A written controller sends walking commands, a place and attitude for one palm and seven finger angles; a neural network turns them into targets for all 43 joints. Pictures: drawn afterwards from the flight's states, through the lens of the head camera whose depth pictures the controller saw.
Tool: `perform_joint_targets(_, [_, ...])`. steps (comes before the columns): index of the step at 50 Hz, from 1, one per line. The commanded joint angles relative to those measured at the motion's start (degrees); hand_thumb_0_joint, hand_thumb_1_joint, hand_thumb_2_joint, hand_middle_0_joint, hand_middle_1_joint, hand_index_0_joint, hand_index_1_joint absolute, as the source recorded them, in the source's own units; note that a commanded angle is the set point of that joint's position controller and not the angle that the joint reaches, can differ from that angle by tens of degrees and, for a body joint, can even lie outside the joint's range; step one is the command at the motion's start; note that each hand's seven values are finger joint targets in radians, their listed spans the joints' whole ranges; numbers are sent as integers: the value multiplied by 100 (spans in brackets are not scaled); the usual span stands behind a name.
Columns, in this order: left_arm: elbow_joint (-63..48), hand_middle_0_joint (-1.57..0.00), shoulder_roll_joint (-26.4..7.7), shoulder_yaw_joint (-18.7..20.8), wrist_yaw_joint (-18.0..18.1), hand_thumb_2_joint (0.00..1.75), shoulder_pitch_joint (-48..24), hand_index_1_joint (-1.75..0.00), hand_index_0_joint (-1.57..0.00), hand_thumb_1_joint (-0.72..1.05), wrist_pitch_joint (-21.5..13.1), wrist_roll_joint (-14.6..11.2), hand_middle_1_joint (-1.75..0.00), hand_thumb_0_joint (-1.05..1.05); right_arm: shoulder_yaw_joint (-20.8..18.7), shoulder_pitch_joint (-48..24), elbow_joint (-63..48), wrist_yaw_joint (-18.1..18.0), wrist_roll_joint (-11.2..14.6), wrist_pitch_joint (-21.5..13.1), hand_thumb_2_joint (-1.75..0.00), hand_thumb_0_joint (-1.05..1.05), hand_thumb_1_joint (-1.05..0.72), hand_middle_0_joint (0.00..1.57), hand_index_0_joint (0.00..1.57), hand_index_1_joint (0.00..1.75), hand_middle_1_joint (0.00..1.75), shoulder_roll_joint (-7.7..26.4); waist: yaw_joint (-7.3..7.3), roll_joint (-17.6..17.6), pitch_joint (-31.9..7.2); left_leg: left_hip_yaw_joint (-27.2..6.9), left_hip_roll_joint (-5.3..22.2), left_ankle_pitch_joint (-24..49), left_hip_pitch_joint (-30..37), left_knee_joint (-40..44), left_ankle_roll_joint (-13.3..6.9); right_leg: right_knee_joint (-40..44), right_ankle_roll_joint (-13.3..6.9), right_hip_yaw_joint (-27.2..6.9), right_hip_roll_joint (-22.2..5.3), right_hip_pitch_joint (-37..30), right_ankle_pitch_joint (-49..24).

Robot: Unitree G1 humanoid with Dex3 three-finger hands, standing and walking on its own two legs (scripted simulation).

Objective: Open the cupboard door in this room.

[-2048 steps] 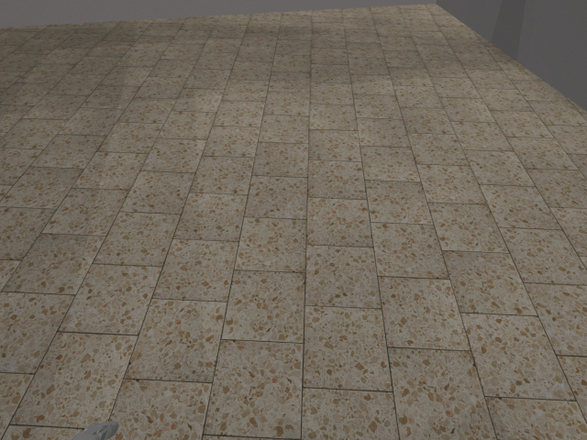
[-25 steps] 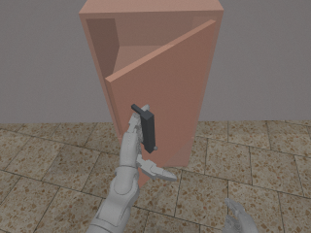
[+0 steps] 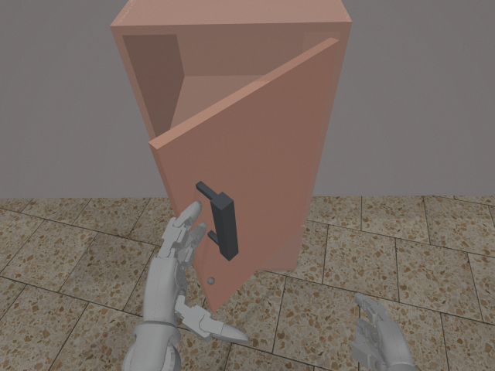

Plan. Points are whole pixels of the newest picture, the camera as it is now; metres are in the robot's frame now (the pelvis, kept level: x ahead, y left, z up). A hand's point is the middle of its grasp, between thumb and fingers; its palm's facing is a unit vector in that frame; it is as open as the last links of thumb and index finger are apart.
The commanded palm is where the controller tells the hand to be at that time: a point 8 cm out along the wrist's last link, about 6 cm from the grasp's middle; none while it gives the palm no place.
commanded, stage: slide the hand sideways off the handle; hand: left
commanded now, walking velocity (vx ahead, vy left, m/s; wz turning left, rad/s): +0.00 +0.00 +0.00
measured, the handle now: (217, 222) +0.33 +0.08 +0.07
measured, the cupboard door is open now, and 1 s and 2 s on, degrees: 46 46 46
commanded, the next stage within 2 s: draw the hand back to the body in 0.38 s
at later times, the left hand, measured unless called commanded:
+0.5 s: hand (169, 314) +0.19 +0.12 +0.08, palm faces +0.04 -1.00 -0.02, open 16.3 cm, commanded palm +0.15 +0.17 +0.08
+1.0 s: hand (105, 302) +0.18 +0.18 +0.12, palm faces +0.08 -0.99 -0.06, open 16.1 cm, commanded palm +0.14 +0.24 +0.14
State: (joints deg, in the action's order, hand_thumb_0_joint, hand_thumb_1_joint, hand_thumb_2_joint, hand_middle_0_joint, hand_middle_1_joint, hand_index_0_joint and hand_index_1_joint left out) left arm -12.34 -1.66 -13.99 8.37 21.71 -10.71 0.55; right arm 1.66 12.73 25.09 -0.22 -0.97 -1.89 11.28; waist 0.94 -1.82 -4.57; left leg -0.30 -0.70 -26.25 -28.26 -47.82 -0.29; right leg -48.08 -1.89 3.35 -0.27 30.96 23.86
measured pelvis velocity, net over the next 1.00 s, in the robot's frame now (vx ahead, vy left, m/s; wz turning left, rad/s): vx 0.00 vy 0.02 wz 0.02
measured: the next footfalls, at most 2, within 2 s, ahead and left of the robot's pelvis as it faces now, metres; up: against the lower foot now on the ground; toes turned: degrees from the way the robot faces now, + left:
none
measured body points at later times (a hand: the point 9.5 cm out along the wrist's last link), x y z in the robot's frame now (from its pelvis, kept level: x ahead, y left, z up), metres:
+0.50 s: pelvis -0.01 -0.01 -0.01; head +0.03 -0.02 +0.43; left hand +0.18 +0.17 +0.08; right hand +0.18 -0.23 -0.09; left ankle -0.02 +0.12 -0.70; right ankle +0.01 -0.10 -0.70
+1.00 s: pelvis +0.00 +0.02 +0.00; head +0.00 +0.01 +0.45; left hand +0.17 +0.24 +0.13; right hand +0.20 -0.19 -0.05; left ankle -0.02 +0.12 -0.70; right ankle +0.01 -0.10 -0.70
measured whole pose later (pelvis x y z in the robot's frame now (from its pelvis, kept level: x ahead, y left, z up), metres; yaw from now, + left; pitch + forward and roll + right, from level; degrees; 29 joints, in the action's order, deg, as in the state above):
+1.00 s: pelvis +0.00 +0.02 +0.00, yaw +1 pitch +4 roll -2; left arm -26.9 -11.2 4.0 -5.8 32.8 -5.3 -11.7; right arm 3.1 15.3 27.0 -3.7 1.9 -10.9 12.7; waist 2.3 -2.8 -5.7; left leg -1.4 -1.1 -26.7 -26.1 -48.5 -1.7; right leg -45.5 -0.3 4.3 -0.6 26.9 23.0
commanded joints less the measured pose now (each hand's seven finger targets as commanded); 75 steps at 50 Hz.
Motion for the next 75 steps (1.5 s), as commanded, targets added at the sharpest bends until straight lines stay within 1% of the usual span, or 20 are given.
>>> perform_joint_targets(1, [-1640,-15,-141,353,-165,30,36,-30,-15,-50,-495,-124,-30,0,-194,-272,-960,-36,8,-363,-90,0,-90,20,20,30,30,494,-3,558,-1015,-46,-94,1654,-53,431,-85,554,72,-218,-27,-1064,-2307])
perform_joint_targets(10, [-2025,-15,-468,721,-712,30,973,-30,-15,-50,-778,-435,-30,0,-221,-139,-1003,-115,52,-596,-90,0,-90,20,20,30,30,561,-61,497,-938,-93,-125,1537,-396,175,-81,439,173,-331,-93,-926,-2462])
perform_joint_targets(15, [-2004,-15,-750,1107,-1031,30,1122,-30,-15,-50,-899,-663,-30,0,-250,-113,-967,-189,93,-733,-90,0,-90,20,20,30,30,621,-82,593,-913,-110,-147,1199,-685,20,-65,532,214,-529,-146,-824,-1945])
perform_joint_targets(23, [-1953,-15,-769,1154,-1195,30,864,-30,-15,-50,-942,-858,-30,0,-260,-156,-963,-259,161,-946,-90,0,-90,20,20,30,30,672,-102,394,-832,-125,-149,919,-770,-57,-68,586,163,-533,-123,-499,-1016])
perform_joint_targets(24, [-1984,-15,-696,1066,-1186,30,813,-30,-15,-50,-925,-857,-30,0,-249,-162,-977,-253,162,-972,-90,0,-90,20,20,30,30,663,-87,338,-822,-137,-145,895,-743,-18,-70,570,142,-483,-103,-454,-907])
perform_joint_targets(27, [-2142,-15,-1071,1464,-1087,30,974,-30,-15,-50,-810,-862,-30,0,-256,-167,-1002,-279,187,-982,-90,0,-90,20,20,30,30,665,56,312,-1006,-143,-127,988,-645,92,-82,587,105,-453,-77,-687,-905])
perform_joint_targets(32, [-2203,-15,-1071,1626,-1079,30,926,-30,-15,-50,-500,-1006,-30,0,-196,-261,-977,-320,240,-1023,-90,0,-90,20,20,30,30,663,63,391,-716,-173,-84,928,-479,332,-89,751,98,-311,-5,-693,-755])
perform_joint_targets(34, [-2325,-15,-1019,1604,-1143,30,1035,-30,-15,-50,-401,-1065,-30,0,-165,-256,-975,-312,254,-1065,-90,0,-90,20,20,30,30,661,89,203,-699,-164,-71,1005,-349,438,-78,738,89,-203,14,-738,-873])
perform_joint_targets(36, [-2415,-15,-1057,1591,-1197,30,869,-30,-15,-50,-287,-1090,-30,0,-150,-246,-943,-326,270,-1105,-90,0,-90,20,20,30,30,701,19,139,-566,-198,-57,1035,-238,514,-77,761,90,-127,43,-663,-930])
perform_joint_targets(37, [-2397,-15,-1091,1643,-1222,30,910,-30,-15,-50,-221,-1111,-30,0,-151,-253,-931,-332,263,-1121,-90,0,-90,20,20,30,30,709,38,280,-560,-222,-48,1053,-240,538,-81,789,91,-113,47,-730,-913])
perform_joint_targets(40, [-2646,-15,-1157,1726,-1291,30,943,-30,-15,-50,-112,-1129,-30,0,-133,-253,-923,-329,281,-1180,-90,0,-90,20,20,30,30,714,78,39,-579,-255,-33,1173,-42,682,-48,754,66,8,70,-778,-1014])
perform_joint_targets(44, [-2709,-15,-1321,1986,-1358,30,932,-30,-15,-50,63,-1225,-30,0,-118,-274,-849,-355,288,-1210,-90,0,-90,20,20,30,30,718,101,68,-482,-288,-21,1291,74,765,-34,829,67,51,91,-852,-1136])
perform_joint_targets(49, [-2882,-16,-1439,2223,-1513,37,741,-30,-16,-32,234,-1386,-30,0,-87,-304,-749,-396,311,-1271,-90,0,-90,20,20,30,30,741,126,-78,-531,-325,-13,1596,355,893,11,901,55,119,111,-1039,-1423])
perform_joint_targets(50, [-3113,-16,-2458,2471,-870,39,639,-30,-16,-29,283,-534,-30,0,-85,-287,-687,-516,212,-1175,-90,0,-90,20,20,30,30,715,256,-132,-565,-287,38,1741,418,1171,-61,1185,-6,-168,-49,-1458,-1441])
perform_joint_targets(51, [-2942,-16,-2005,2318,-604,40,943,-30,-16,-26,397,-474,-30,0,-38,-284,-675,-555,156,-1137,-90,0,-90,20,20,30,30,602,188,-87,-334,-285,27,1760,489,1286,-46,1311,9,-113,-70,-1436,-1400])
perform_joint_targets(53, [-2780,-16,-1847,2175,-380,43,853,-30,-16,-18,511,-334,-30,0,-2,-346,-546,-542,148,-1056,-90,0,-90,20,20,30,30,618,144,-109,-52,-315,86,1898,696,1470,-43,1506,29,-69,-67,-1512,-1416])
perform_joint_targets(59, [-2772,-17,-1955,2297,-157,52,646,-30,-17,2,431,-186,-30,0,12,-575,-326,-509,83,-1026,-90,0,-90,20,20,30,30,678,159,-201,24,-377,147,2174,1335,2070,-2,1953,35,2,-40,-2024,-1445])
perform_joint_targets(66, [-2551,-18,-2276,2918,-80,63,590,-30,-18,27,355,-193,-30,0,-34,-727,-67,-493,30,-962,-90,0,-90,20,20,30,30,669,267,-73,52,-284,164,2737,1745,2492,59,2337,25,18,-37,-2614,-1901])
perform_joint_targets(69, [-2516,-18,-2301,3053,-84,68,507,-30,-18,37,333,-206,-30,0,-63,-775,-1,-468,29,-920,-90,0,-90,20,20,30,30,686,280,-231,95,-281,181,2983,1880,2616,91,2448,22,2,-32,-2746,-2023])
perform_joint_targets(75, [-2464,-19,-2495,3414,-65,76,173,-30,-19,58,290,-234,-30,0,-116,-839,103,-458,36,-823,-90,0,-90,20,20,30,30,714,288,-262,154,-233,159,2895,2032,2763,66,2636,24,-31,-5,-2864,-2061])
